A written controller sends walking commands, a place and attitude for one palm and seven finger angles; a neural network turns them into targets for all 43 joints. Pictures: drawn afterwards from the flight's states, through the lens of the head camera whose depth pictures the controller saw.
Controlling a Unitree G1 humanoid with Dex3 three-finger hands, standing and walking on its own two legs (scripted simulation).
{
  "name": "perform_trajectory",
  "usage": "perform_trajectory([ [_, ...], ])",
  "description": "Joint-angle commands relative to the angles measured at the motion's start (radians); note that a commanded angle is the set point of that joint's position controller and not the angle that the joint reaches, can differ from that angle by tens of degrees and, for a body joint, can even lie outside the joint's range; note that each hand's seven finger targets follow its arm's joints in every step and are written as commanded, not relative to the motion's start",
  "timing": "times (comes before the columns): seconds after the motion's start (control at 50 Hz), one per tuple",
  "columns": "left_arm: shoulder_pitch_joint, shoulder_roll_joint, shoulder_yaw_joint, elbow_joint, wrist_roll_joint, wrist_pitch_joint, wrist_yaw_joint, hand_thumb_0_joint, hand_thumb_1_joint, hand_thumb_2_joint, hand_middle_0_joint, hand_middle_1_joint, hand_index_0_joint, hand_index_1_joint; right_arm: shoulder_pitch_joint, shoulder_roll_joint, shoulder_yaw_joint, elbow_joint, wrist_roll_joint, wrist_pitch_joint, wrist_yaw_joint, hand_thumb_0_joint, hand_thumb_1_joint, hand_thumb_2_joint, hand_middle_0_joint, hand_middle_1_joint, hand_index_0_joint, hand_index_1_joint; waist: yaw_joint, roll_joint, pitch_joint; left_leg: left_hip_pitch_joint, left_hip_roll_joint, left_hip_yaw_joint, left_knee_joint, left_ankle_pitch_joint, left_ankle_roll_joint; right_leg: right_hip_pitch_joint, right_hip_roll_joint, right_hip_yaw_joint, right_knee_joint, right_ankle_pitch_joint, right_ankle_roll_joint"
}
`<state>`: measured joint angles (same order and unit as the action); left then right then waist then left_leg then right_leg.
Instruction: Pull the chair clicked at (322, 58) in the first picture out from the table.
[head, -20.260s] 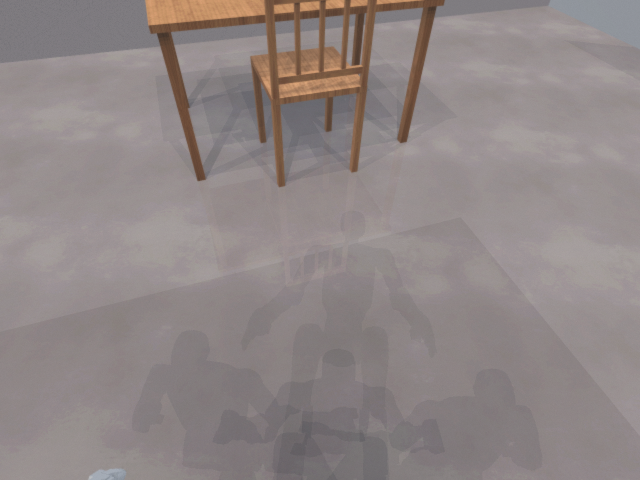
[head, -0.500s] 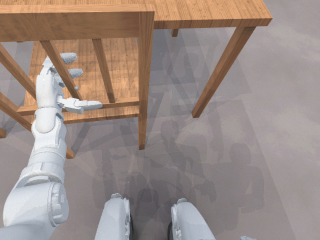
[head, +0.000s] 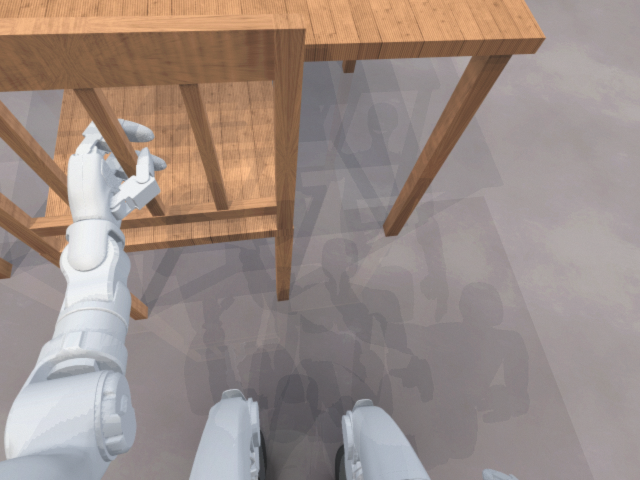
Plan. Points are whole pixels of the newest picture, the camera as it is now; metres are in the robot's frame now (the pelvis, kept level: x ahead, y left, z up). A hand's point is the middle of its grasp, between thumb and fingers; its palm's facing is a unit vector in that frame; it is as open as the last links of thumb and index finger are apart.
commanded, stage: hook a spindle and tug to test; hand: left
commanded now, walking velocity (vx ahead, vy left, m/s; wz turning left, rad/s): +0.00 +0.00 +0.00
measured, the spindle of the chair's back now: (129, 161) +0.50 +0.22 +0.02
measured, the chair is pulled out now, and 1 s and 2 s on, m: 0.00 0.06 0.20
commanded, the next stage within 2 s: step backward, pulling the chair out in 0.50 s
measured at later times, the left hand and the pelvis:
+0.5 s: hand (153, 200) +0.44 +0.18 +0.03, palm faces +0.11 -0.99 -0.01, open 5.1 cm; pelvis +0.03 +0.00 +0.02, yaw +0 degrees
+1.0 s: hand (158, 212) +0.41 +0.17 +0.05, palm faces +0.08 -0.99 -0.12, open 4.9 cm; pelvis +0.03 +0.01 +0.11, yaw +1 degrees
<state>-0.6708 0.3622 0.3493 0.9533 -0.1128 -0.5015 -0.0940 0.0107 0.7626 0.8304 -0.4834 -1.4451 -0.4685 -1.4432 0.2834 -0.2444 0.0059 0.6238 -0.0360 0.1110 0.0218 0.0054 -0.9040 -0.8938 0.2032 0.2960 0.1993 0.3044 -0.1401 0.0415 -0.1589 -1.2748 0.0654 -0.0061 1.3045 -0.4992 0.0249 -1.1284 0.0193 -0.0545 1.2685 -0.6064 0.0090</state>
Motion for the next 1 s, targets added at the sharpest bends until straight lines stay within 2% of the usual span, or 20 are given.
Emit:
perform_trajectory([
  [0.0,-0.237,0.140,-0.015,-0.263,-0.008,-0.069,-0.011,0.000,0.900,0.900,-0.500,-1.450,-0.500,-1.450,0.122,-0.168,-0.069,-0.073,0.007,-0.013,-0.001,0.000,-0.900,-0.900,0.200,0.300,0.200,0.300,0.008,0.089,-0.509,0.602,-0.024,-0.058,-0.141,0.414,-0.006,0.098,0.031,-0.002,-0.179,0.383,-0.034],
  [0.1,-0.174,0.129,-0.020,-0.308,-0.012,-0.066,-0.006,0.000,0.900,0.900,-0.500,-1.450,-0.500,-1.450,0.112,-0.164,-0.069,-0.082,0.009,-0.018,0.001,0.000,-0.900,-0.900,0.200,0.300,0.200,0.300,0.012,0.072,-0.492,0.584,-0.026,-0.047,-0.147,0.427,-0.004,0.129,0.030,0.003,-0.181,0.417,-0.031],
  [0.14,-0.148,0.130,-0.015,-0.347,-0.016,-0.073,-0.004,0.000,0.900,0.900,-0.500,-1.450,-0.500,-1.450,0.110,-0.163,-0.070,-0.087,0.009,-0.023,0.002,0.000,-0.900,-0.900,0.200,0.300,0.200,0.300,0.023,0.100,-0.513,0.614,-0.024,-0.048,-0.151,0.459,-0.009,0.130,0.028,0.000,-0.175,0.432,-0.033],
  [0.26,-0.029,0.072,-0.055,-0.440,-0.031,-0.064,0.005,0.000,0.900,0.900,-0.500,-1.450,-0.500,-1.450,0.102,-0.155,-0.076,-0.100,0.013,-0.033,0.010,0.000,-0.900,-0.900,0.200,0.300,0.200,0.300,0.040,0.104,-0.509,0.659,-0.020,-0.047,-0.166,0.546,-0.015,0.156,0.029,-0.007,-0.178,0.488,-0.034],
  [0.3,0.019,0.048,-0.070,-0.456,-0.032,-0.059,0.011,0.000,0.900,0.900,-0.500,-1.450,-0.500,-1.450,0.099,-0.152,-0.078,-0.104,0.015,-0.039,0.013,0.000,-0.900,-0.900,0.200,0.300,0.200,0.300,0.039,0.072,-0.509,0.654,-0.021,-0.047,-0.170,0.547,-0.015,0.175,0.030,-0.007,-0.183,0.500,-0.033],
  [0.42,0.127,0.069,-0.040,-0.505,-0.042,-0.065,0.016,0.000,0.900,0.900,-0.500,-1.450,-0.500,-1.450,0.094,-0.151,-0.080,-0.108,0.016,-0.049,0.012,0.000,-0.900,-0.900,0.200,0.300,0.200,0.300,0.057,0.053,-0.507,0.636,-0.024,-0.033,-0.168,0.594,-0.012,0.231,0.027,0.001,-0.178,0.578,-0.030],
  [0.46,0.135,0.025,-0.079,-0.538,-0.045,-0.067,0.012,0.000,0.900,0.900,-0.500,-1.450,-0.500,-1.450,0.084,-0.143,-0.078,-0.113,0.017,-0.052,0.014,0.000,-0.900,-0.900,0.200,0.300,0.200,0.300,0.053,0.081,-0.498,0.653,-0.025,-0.031,-0.171,0.610,-0.015,0.221,0.024,0.002,-0.182,0.579,-0.028],
  [0.5,0.132,0.045,-0.057,-0.544,-0.051,-0.067,0.015,0.000,0.900,0.900,-0.500,-1.450,-0.500,-1.450,0.081,-0.146,-0.079,-0.109,0.015,-0.057,0.011,0.000,-0.900,-0.900,0.200,0.300,0.200,0.300,0.054,0.057,-0.493,0.638,-0.024,-0.032,-0.169,0.591,-0.015,0.229,0.026,0.002,-0.180,0.576,-0.027],
  [0.54,0.127,0.053,-0.053,-0.549,-0.047,-0.072,0.017,0.000,0.900,0.900,-0.500,-1.450,-0.500,-1.450,0.078,-0.146,-0.079,-0.107,0.015,-0.063,0.008,0.000,-0.900,-0.900,0.200,0.300,0.200,0.300,0.055,0.089,-0.492,0.650,-0.023,-0.031,-0.168,0.597,-0.018,0.213,0.023,0.003,-0.177,0.568,-0.029],
  [0.58,0.054,0.013,-0.092,-0.541,-0.048,-0.076,0.019,0.000,0.900,0.900,-0.500,-1.450,-0.500,-1.450,0.069,-0.141,-0.077,-0.096,0.014,-0.068,0.006,0.000,-0.900,-0.900,0.200,0.300,0.200,0.300,0.029,0.056,-0.462,0.632,-0.025,-0.033,-0.164,0.551,-0.015,0.195,0.023,0.001,-0.182,0.543,-0.026],
  [0.6,-0.162,0.346,-0.026,-0.713,0.081,0.052,0.113,0.000,0.900,0.900,-0.500,-1.450,-0.500,-1.450,0.089,-0.141,-0.060,-0.175,0.065,-0.006,-0.028,0.000,-0.900,-0.900,0.200,0.300,0.200,0.300,0.097,0.161,-0.734,0.929,-0.017,-0.006,-0.352,0.504,0.003,0.604,-0.045,0.084,-0.360,0.628,-0.042],
  [0.62,-0.188,0.301,-0.042,-0.731,0.084,0.121,0.155,0.000,0.900,0.900,-0.500,-1.450,-0.500,-1.450,0.114,-0.129,-0.063,-0.196,0.072,0.000,-0.061,0.000,-0.900,-0.900,0.200,0.300,0.200,0.300,0.072,0.201,-0.681,0.998,-0.030,-0.010,-0.378,0.558,0.004,0.596,-0.035,0.069,-0.409,0.726,-0.039],
  [0.64,-0.076,0.223,-0.089,-0.623,0.088,0.187,0.177,0.000,0.900,0.900,-0.500,-1.450,-0.500,-1.450,0.092,-0.129,-0.054,-0.180,0.073,0.007,-0.080,0.000,-0.900,-0.900,0.200,0.300,0.200,0.300,0.069,0.188,-0.596,0.988,-0.024,-0.020,-0.398,0.610,0.005,0.568,-0.041,0.064,-0.420,0.774,-0.033],
  [0.66,0.014,0.118,-0.161,-0.515,0.093,0.244,0.182,0.000,0.900,0.900,-0.500,-1.450,-0.500,-1.450,0.088,-0.124,-0.047,-0.173,0.076,0.018,-0.091,0.000,-0.900,-0.900,0.200,0.300,0.200,0.300,0.062,0.143,-0.498,0.983,0.002,-0.065,-0.454,0.586,-0.002,0.516,-0.038,0.027,-0.422,0.663,-0.025],
  [0.7,0.053,0.054,-0.218,-0.344,0.094,0.313,0.195,0.000,0.900,0.900,-0.500,-1.450,-0.500,-1.450,0.090,-0.130,-0.039,-0.138,0.077,0.037,-0.107,0.000,-0.900,-0.900,0.200,0.300,0.200,0.300,0.055,0.034,-0.346,0.870,0.016,-0.058,-0.476,0.626,0.022,0.592,-0.047,0.041,-0.491,0.716,-0.006],
  [0.74,-0.037,0.074,-0.213,-0.273,0.099,0.320,0.205,0.000,0.900,0.900,-0.500,-1.450,-0.500,-1.450,0.094,-0.137,-0.037,-0.113,0.077,0.041,-0.116,0.000,-0.900,-0.900,0.200,0.300,0.200,0.300,0.048,-0.015,-0.337,0.883,0.021,-0.037,-0.507,0.700,0.019,0.697,-0.074,0.060,-0.548,0.879,0.008],
  [0.78,-0.087,0.078,-0.215,-0.186,0.102,0.308,0.204,0.000,0.900,0.900,-0.500,-1.450,-0.500,-1.450,0.090,-0.143,-0.036,-0.094,0.074,0.041,-0.121,0.000,-0.900,-0.900,0.200,0.300,0.200,0.300,0.054,0.036,-0.308,0.926,0.039,-0.049,-0.551,0.789,0.015,0.724,-0.090,0.059,-0.572,0.898,0.012],
  [0.84,-0.107,0.063,-0.221,-0.109,0.100,0.274,0.194,0.000,0.900,0.900,-0.500,-1.450,-0.500,-1.450,0.085,-0.140,-0.044,-0.074,0.066,0.033,-0.122,0.000,-0.900,-0.900,0.200,0.300,0.200,0.300,0.068,0.157,-0.297,1.042,0.070,-0.092,-0.598,0.915,0.019,0.692,-0.077,0.053,-0.595,0.756,0.006],
  [0.9,-0.106,0.029,-0.248,-0.081,0.092,0.255,0.177,0.000,0.900,0.900,-0.500,-1.450,-0.500,-1.450,0.070,-0.140,-0.049,-0.064,0.061,0.015,-0.118,0.000,-0.900,-0.900,0.200,0.300,0.200,0.300,0.075,0.221,-0.257,1.122,0.104,-0.148,-0.655,0.956,0.031,0.641,-0.051,0.047,-0.613,0.533,0.002],
  [0.98,-0.092,0.010,-0.258,-0.108,0.092,0.239,0.163,0.000,0.900,0.900,-0.500,-1.450,-0.500,-1.450,0.057,-0.136,-0.054,-0.057,0.049,-0.009,-0.112,0.000,-0.900,-0.900,0.200,0.300,0.200,0.300,0.079,0.227,-0.268,1.217,0.139,-0.180,-0.691,1.047,0.042,0.625,-0.035,0.044,-0.621,0.420,0.000],
])
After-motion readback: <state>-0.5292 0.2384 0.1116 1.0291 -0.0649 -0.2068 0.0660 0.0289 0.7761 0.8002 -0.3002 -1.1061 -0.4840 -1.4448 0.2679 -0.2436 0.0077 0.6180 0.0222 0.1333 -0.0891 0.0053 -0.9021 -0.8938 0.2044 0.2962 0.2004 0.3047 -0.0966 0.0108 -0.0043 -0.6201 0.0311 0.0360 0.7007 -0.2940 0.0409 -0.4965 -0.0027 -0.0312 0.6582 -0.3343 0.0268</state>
